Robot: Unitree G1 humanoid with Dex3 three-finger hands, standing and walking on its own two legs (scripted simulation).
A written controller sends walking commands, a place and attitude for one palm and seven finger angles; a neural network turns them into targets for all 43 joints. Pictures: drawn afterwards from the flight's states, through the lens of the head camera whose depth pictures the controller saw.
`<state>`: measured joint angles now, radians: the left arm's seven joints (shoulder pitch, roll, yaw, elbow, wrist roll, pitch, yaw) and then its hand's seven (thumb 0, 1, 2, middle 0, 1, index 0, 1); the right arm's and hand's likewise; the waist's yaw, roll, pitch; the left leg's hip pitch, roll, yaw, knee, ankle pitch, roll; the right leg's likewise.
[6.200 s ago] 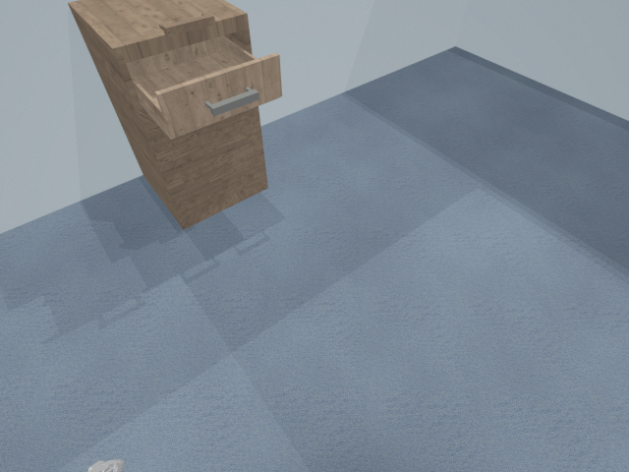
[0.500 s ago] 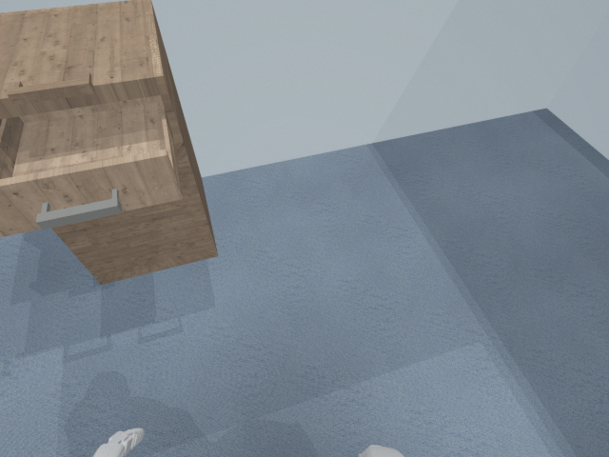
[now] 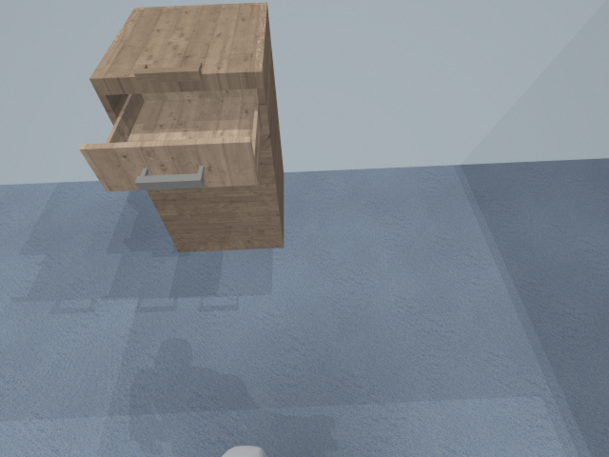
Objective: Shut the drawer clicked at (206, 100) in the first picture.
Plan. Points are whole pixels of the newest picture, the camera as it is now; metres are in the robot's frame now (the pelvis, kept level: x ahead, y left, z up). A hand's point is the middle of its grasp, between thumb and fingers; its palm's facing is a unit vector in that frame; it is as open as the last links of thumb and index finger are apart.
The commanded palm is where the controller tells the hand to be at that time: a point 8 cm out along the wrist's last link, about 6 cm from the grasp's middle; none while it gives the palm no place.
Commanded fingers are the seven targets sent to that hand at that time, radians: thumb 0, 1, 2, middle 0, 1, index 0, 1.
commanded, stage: take the last steps up to it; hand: left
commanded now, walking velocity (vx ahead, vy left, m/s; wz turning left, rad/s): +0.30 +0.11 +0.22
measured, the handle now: (171, 176) +0.69 +0.38 -0.12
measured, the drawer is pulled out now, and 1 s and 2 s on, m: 0.22 0.22 0.22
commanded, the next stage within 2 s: come to a stop and stand still in 1.10 s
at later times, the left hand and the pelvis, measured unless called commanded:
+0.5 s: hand out of the picture +0.09 +0.25 -0.17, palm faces +0.10 -0.98 -0.17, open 7.4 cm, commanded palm none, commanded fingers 0.00 0.90 0.90 -0.20 -0.30 -0.20 -0.30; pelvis +0.07 +0.06 +0.00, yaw +4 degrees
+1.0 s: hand (195, 372) +0.26 +0.21 -0.16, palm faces +0.13 -0.96 -0.24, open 7.2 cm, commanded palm none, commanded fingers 0.00 0.90 0.90 -0.20 -0.30 -0.20 -0.30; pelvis +0.24 +0.02 +0.00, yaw +5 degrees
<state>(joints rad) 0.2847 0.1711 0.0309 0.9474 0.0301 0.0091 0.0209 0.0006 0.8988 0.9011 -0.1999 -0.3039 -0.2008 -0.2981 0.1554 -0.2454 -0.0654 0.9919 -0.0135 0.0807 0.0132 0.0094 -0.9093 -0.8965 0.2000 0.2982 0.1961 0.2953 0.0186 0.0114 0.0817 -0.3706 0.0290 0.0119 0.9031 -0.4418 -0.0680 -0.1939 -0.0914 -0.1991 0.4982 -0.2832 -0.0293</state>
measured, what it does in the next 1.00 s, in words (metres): walks ahead: left foot, then right foot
